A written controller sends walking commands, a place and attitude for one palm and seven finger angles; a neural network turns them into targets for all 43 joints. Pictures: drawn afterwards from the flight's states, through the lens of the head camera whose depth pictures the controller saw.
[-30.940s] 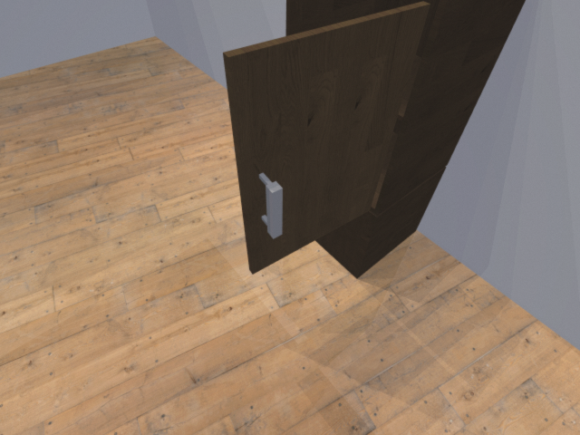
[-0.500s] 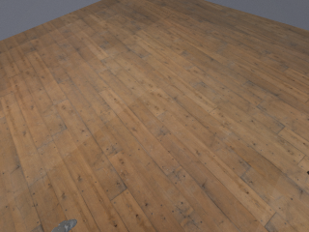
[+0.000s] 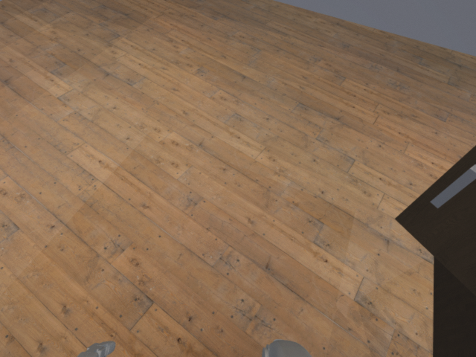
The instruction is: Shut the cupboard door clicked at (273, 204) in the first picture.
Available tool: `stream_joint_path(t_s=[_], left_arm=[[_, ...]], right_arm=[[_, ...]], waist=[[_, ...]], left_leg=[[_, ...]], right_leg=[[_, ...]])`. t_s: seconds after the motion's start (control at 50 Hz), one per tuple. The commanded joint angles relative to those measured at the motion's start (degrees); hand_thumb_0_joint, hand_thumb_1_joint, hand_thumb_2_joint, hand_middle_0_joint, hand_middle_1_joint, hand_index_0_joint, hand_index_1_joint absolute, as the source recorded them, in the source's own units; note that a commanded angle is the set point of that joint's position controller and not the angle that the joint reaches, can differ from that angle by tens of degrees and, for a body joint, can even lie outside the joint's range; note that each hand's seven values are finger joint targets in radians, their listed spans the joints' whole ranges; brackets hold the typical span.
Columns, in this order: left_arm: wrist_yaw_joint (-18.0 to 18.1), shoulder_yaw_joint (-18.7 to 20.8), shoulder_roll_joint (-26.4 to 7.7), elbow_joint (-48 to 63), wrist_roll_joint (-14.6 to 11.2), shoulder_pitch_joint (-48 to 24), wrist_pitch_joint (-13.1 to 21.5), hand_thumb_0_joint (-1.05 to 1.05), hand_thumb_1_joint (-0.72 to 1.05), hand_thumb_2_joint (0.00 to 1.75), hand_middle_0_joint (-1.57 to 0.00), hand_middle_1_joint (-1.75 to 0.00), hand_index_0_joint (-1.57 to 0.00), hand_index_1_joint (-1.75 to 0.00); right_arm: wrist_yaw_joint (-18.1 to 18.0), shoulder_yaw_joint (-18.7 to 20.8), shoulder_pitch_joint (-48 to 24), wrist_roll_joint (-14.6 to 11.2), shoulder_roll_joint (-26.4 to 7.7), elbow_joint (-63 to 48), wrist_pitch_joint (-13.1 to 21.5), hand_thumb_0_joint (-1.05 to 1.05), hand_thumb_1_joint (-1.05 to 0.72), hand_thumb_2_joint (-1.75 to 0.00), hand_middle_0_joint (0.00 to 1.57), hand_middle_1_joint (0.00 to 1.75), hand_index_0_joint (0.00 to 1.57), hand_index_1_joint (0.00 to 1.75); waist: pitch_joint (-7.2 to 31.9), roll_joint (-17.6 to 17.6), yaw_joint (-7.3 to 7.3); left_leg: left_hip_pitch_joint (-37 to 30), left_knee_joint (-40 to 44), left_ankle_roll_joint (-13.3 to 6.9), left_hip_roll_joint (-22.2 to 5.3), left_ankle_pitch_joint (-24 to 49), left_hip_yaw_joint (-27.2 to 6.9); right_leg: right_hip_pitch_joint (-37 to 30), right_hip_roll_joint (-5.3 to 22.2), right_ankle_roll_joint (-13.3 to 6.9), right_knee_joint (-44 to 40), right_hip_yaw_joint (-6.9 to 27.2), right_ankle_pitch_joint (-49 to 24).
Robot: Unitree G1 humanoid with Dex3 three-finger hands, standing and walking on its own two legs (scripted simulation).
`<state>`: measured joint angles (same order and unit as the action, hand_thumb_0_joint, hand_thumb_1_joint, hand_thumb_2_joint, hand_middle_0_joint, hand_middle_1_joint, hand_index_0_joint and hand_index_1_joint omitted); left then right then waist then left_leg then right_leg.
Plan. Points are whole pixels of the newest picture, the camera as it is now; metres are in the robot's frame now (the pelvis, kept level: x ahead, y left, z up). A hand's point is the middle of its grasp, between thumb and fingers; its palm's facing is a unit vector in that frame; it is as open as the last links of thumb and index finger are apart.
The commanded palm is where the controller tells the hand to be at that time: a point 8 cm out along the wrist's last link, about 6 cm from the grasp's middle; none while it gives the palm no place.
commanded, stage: turn to face it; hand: left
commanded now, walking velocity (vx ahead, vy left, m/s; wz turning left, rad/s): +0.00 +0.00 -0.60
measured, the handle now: (459, 184) +0.54 -0.53 -0.07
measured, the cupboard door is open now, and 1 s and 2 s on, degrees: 57 57 57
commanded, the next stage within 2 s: take the last steps up to it in 1.42 s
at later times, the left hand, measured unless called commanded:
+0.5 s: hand (157, 347) +0.15 +0.15 -0.17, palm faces -0.27 -0.94 -0.22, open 7.4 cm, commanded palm none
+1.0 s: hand (203, 303) +0.23 +0.08 -0.16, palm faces -0.56 -0.78 -0.28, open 7.4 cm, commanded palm none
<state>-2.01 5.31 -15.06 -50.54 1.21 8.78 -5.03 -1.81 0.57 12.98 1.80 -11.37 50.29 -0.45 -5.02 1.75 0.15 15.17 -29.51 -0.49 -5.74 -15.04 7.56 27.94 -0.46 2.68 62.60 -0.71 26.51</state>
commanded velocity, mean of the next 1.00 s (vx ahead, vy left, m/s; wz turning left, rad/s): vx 0.00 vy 0.00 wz -0.59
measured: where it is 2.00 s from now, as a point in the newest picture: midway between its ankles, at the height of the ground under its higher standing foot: outside the picture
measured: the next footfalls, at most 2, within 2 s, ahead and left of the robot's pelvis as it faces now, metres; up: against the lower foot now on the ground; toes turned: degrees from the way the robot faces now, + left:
right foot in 0.20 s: +0.01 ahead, -0.15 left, +0.00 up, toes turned -12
left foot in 0.54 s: +0.11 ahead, +0.08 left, +0.00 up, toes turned -16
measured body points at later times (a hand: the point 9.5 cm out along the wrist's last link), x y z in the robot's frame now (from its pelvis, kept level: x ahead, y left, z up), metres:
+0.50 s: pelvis +0.02 -0.02 -0.01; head +0.07 -0.02 +0.44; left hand +0.17 +0.20 -0.16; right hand +0.03 -0.30 -0.14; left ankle +0.06 +0.09 -0.72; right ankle -0.03 -0.14 -0.74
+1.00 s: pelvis +0.01 -0.03 -0.02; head +0.04 -0.07 +0.43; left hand +0.26 +0.12 -0.14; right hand -0.10 -0.28 -0.17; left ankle +0.06 +0.09 -0.70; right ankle -0.06 -0.13 -0.74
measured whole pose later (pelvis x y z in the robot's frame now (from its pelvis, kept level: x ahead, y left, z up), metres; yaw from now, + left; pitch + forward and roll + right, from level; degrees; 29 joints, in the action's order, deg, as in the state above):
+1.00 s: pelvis +0.01 -0.03 -0.02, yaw -35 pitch +1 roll -1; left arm -0.9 3.3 -13.3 -49.7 1.2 7.7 -2.1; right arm -1.2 3.3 12.7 0.8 -16.2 53.0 -3.8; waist -5.1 -3.7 -1.1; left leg 24.1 -56.1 3.6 -7.3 -30.0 5.7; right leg 17.0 0.1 -0.6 35.1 -2.4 18.9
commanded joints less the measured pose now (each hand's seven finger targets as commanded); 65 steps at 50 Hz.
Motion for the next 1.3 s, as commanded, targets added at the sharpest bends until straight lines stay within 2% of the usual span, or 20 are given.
stream_joint_path(t_s=[0.0, 0.14, 0.18, 0.2, 0.24, 0.3, 0.46, 0.48, 0.52, 0.54, 0.64, 0.8, 0.86, 0.9, 0.96, 1.02, 1.18, 1.22, 1.24, 1.28], left_arm=[[-0.59, 0.25, -1.82, 5.89, -0.24, -3.31, 1.49, 0.0, 0.9, 0.9, -0.2, -0.3, -0.2, -0.3], [-0.07, 0.54, -4.2, 4.33, 0.05, 2.54, 2.56, 0.0, 0.9, 0.9, -0.2, -0.3, -0.2, -0.3], [1.28, 2.33, -13.95, 2.6, 0.52, 8.13, 3.63, 0.0, 0.9, 0.9, -0.2, -0.3, -0.2, -0.3], [1.68, 2.1, -15.01, 2.54, -0.16, 10.21, 3.46, 0.0, 0.9, 0.9, -0.2, -0.3, -0.2, -0.3], [2.91, 2.12, -11.53, 3.24, -0.11, 4.88, 3.61, 0.0, 0.9, 0.9, -0.2, -0.3, -0.2, -0.3], [2.7, 1.1, -8.94, 5.04, 0.07, 0.26, 3.8, 0.0, 0.9, 0.9, -0.2, -0.3, -0.2, -0.3], [2.23, 1.72, -10.35, 4.78, 0.18, -0.87, 3.13, 0.0, 0.9, 0.9, -0.2, -0.3, -0.2, -0.3], [2.16, 1.5, -9.0, 4.96, -0.26, -1.46, 2.82, 0.0, 0.9, 0.9, -0.2, -0.3, -0.2, -0.3], [1.37, 0.25, -3.78, 6.61, -0.87, 2.32, 2.47, 0.0, 0.9, 0.9, -0.2, -0.3, -0.2, -0.3], [1.39, 0.27, -5.6, 6.74, -0.2, 0.59, 2.34, 0.0, 0.9, 0.9, -0.2, -0.3, -0.2, -0.3], [-0.31, 0.59, -3.49, 4.83, -0.22, -0.69, 1.73, 0.0, 0.9, 0.9, -0.2, -0.3, -0.2, -0.3], [-0.56, -0.16, -2.2, 5.8, -0.13, -3.11, 1.93, 0.0, 0.9, 0.9, -0.2, -0.3, -0.2, -0.3], [-0.16, 0.41, -4.55, 4.12, -0.03, 2.67, 2.63, 0.0, 0.9, 0.9, -0.2, -0.3, -0.2, -0.3], [1.23, 2.1, -14.52, 2.32, 0.41, 8.43, 3.83, 0.0, 0.9, 0.9, -0.2, -0.3, -0.2, -0.3], [2.68, 1.63, -11.91, 2.95, -0.14, 4.54, 3.75, 0.0, 0.9, 0.9, -0.2, -0.3, -0.2, -0.3], [2.59, 0.63, -8.95, 4.66, -0.03, -0.41, 3.95, 0.0, 0.9, 0.9, -0.2, -0.3, -0.2, -0.3], [2.18, 1.03, -9.02, 3.42, -0.22, -1.13, 3.04, 0.0, 0.9, 0.9, -0.2, -0.3, -0.2, -0.3], [1.58, -0.13, -3.25, 4.56, -0.94, 2.14, 2.4, 0.0, 0.9, 0.9, -0.2, -0.3, -0.2, -0.3], [1.45, -0.42, -4.29, 5.23, -0.38, 0.64, 2.59, 0.0, 0.9, 0.9, -0.2, -0.3, -0.2, -0.3], [1.11, 0.41, -4.62, 3.72, 0.01, 0.06, 2.45, 0.0, 0.9, 0.9, -0.2, -0.3, -0.2, -0.3]], right_arm=[[-0.57, 4.01, 3.5, 0.09, -12.56, -2.07, 0.91, 0.0, -0.9, -0.9, 0.2, 0.3, 0.2, 0.3], [0.54, 5.33, 1.07, -0.5, -13.93, -1.74, -0.04, 0.0, -0.9, -0.9, 0.2, 0.3, 0.2, 0.3], [1.02, 3.7, -3.16, -1.0, -7.12, -5.78, -0.39, 0.0, -0.9, -0.9, 0.2, 0.3, 0.2, 0.3], [0.56, 3.29, -5.39, -0.9, -8.45, -6.79, -1.15, 0.0, -0.9, -0.9, 0.2, 0.3, 0.2, 0.3], [-0.18, 3.6, -4.99, -0.95, -9.18, -5.29, -0.99, 0.0, -0.9, -0.9, 0.2, 0.3, 0.2, 0.3], [0.51, 3.44, -2.6, -0.91, -8.12, -3.34, -1.13, 0.0, -0.9, -0.9, 0.2, 0.3, 0.2, 0.3], [0.25, 3.22, 0.84, -1.46, -7.47, -3.42, -0.16, 0.0, -0.9, -0.9, 0.2, 0.3, 0.2, 0.3], [0.08, 3.29, 3.47, -1.39, -8.53, -2.6, 0.43, 0.0, -0.9, -0.9, 0.2, 0.3, 0.2, 0.3], [-0.32, 4.67, 5.82, -0.19, -17.87, -3.28, 0.97, 0.0, -0.9, -0.9, 0.2, 0.3, 0.2, 0.3], [-0.51, 4.36, 5.72, 0.08, -17.52, -3.36, 0.91, 0.0, -0.9, -0.9, 0.2, 0.3, 0.2, 0.3], [-0.87, 3.3, 0.2, 0.05, -12.61, -4.42, 1.06, 0.0, -0.9, -0.9, 0.2, 0.3, 0.2, 0.3], [0.22, 4.79, 2.14, 0.03, -14.58, -1.85, 0.31, 0.0, -0.9, -0.9, 0.2, 0.3, 0.2, 0.3], [0.66, 5.16, 0.03, -0.47, -14.51, -1.98, -0.06, 0.0, -0.9, -0.9, 0.2, 0.3, 0.2, 0.3], [1.17, 3.52, -3.64, -1.07, -7.81, -5.98, -0.42, 0.0, -0.9, -0.9, 0.2, 0.3, 0.2, 0.3], [0.07, 3.53, -5.02, -1.03, -9.88, -5.24, -1.32, 0.0, -0.9, -0.9, 0.2, 0.3, 0.2, 0.3], [0.7, 3.35, -1.33, -0.84, -8.77, -2.67, -1.43, 0.0, -0.9, -0.9, 0.2, 0.3, 0.2, 0.3], [0.26, 2.8, 4.57, -1.17, -7.43, -1.15, 0.08, 0.0, -0.9, -0.9, 0.2, 0.3, 0.2, 0.3], [-0.08, 4.17, 6.15, -0.04, -15.94, -1.39, 0.88, 0.0, -0.9, -0.9, 0.2, 0.3, 0.2, 0.3], [-0.35, 4.1, 6.6, -0.02, -16.91, -1.98, 0.82, 0.0, -0.9, -0.9, 0.2, 0.3, 0.2, 0.3], [-0.75, 3.45, 3.5, 0.35, -13.91, -1.92, 1.09, 0.0, -0.9, -0.9, 0.2, 0.3, 0.2, 0.3]], waist=[[7.92, -11.91, -2.22], [8.52, -10.22, 0.78], [7.27, 16.75, 4.36], [7.09, 10.77, 5.5], [8.69, 15.09, 2.76], [8.67, 6.82, -0.27], [7.66, 6.71, -1.96], [8.79, 4.22, -3.03], [11.19, -21.24, -2.43], [10.13, -18.96, -3.28], [7.21, -11.2, -0.66], [7.69, -14.59, -2.4], [8.45, -10.78, 1.2], [7.71, 16.88, 4.56], [7.11, 14.85, 2.62], [8.45, 8.63, -0.82], [7.73, 5.89, -2.64], [8.25, -17.16, -2.16], [6.95, -16.95, -2.92], [6.13, -14.7, -1.42]], left_leg=[[-11.27, 8.24, -6.81, -14.3, 26.71, -6.03], [-1.73, -3.01, -1.34, -13.27, 16.09, 0.1], [20.58, -25.86, 5.02, 0.2, -21.57, 3.53], [21.13, -33.59, 4.59, 0.03, -21.37, -4.6], [25.21, -38.52, 4.96, -1.12, -15.61, -8.53], [16.92, -32.42, 5.97, -0.34, -9.07, -6.44], [2.06, -4.4, 4.9, 3.82, -2.57, -5.2], [-5.44, 4.33, 4.52, 2.9, 3.66, -5.81], [-14.23, 12.67, -5.96, -21.01, 16.7, -27.76], [-10.39, 11.66, -9.38, -23.25, 18.85, -28.96], [-9.87, 8.52, -6.54, -13.51, 29.26, -9.41], [-9.03, 5.83, -5.84, -15.49, 23.38, -3.13], [-1.58, -3.05, -1.08, -13.24, 15.44, 0.61], [20.26, -25.99, 5.18, 0.22, -22.11, 3.57], [23.65, -38.33, 4.97, -0.94, -15.7, -8.16], [16.73, -33.56, 5.88, -0.41, -8.28, -6.43], [-4.06, 1.72, 4.27, 3.65, 3.12, -4.12], [-11.15, 12.4, -3.81, -15.09, 7.87, -24.34], [-7.02, 14.23, -8.37, -20.89, 10.34, -29.41], [-4.45, 12.87, -8.9, -17.26, 18.12, -22.62]], right_leg=[[0.11, 2.25, 0.47, -7.78, -2.18, -0.42], [-19.85, 0.84, -2.6, -35.77, -4.9, -14.8], [-29.46, 21.79, -11.98, -44.44, 22.33, -37.88], [-25.38, 23.59, -15.38, -43.58, 22.84, -40.92], [-27.86, 18.87, -15.25, -41.84, 21.33, -40.73], [-21.55, 14.03, -13.32, -40.09, 12.88, -40.28], [-13.9, 11.22, -10.92, -36.62, 18.87, -32.11], [-9.7, 8.52, -8.12, -33.21, 17.23, -28.25], [3.95, -3.13, -1.37, -10.52, 2.92, 9.53], [3.93, -0.93, -1.22, -0.37, 4.65, 10.97], [3.75, 2.25, 0.78, 3.32, 0.54, 0.58], [-6.2, 0.97, -0.68, -18.59, -5.15, -1.38], [-19.77, 1.02, -2.63, -35.86, -4.9, -14.59], [-29.55, 21.84, -12.29, -44.44, 22.87, -38.13], [-24.35, 19.08, -15.23, -43.59, 21.45, -34.94], [-19.87, 13.86, -13.08, -41.98, 12.29, -34.8], [-9.56, 9.8, -9.12, -36.48, 15.79, -24.63], [1.88, -2.28, -2.85, -20.05, 4.9, -1.34], [2.09, -1.53, -2.03, -8.82, 2.97, 8.0], [2.41, 0.59, -1.29, 2.57, 4.22, 4.68]])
